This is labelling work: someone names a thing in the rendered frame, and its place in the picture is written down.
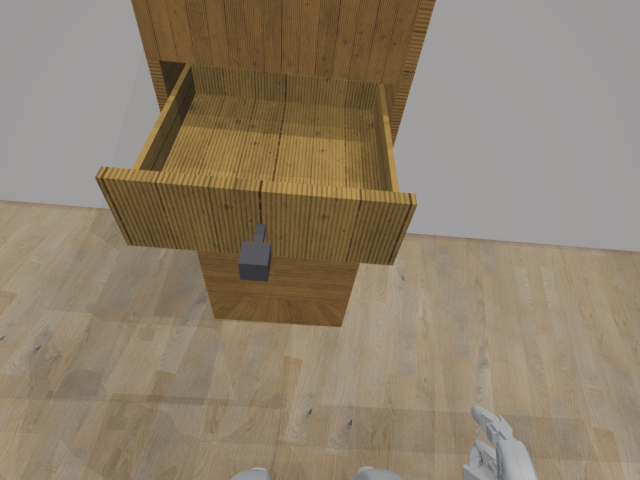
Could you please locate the drawer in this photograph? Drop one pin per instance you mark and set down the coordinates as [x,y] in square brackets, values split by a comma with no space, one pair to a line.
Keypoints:
[310,157]

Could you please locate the handle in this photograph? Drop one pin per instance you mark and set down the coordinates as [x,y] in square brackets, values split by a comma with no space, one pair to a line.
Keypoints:
[255,257]

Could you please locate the cabinet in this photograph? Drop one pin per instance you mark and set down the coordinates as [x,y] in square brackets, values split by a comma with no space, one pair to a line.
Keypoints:
[363,40]

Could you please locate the right robot hand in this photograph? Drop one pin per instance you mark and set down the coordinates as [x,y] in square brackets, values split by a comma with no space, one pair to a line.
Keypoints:
[510,461]

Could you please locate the left robot shin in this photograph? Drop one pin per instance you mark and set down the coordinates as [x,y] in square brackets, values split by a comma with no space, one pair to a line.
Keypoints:
[260,469]

